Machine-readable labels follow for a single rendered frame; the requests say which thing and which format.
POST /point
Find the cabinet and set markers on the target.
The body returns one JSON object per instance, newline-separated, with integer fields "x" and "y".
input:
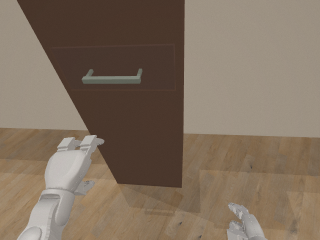
{"x": 142, "y": 129}

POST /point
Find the drawer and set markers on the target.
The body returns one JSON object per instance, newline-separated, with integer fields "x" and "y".
{"x": 157, "y": 62}

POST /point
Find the left robot hand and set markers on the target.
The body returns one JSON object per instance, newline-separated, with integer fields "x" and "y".
{"x": 67, "y": 167}

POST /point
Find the handle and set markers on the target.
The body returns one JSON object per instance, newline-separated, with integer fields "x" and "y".
{"x": 89, "y": 79}

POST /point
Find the robot left forearm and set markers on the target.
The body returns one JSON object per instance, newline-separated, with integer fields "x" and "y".
{"x": 49, "y": 216}

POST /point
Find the right robot hand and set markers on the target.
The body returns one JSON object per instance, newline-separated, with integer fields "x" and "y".
{"x": 249, "y": 228}

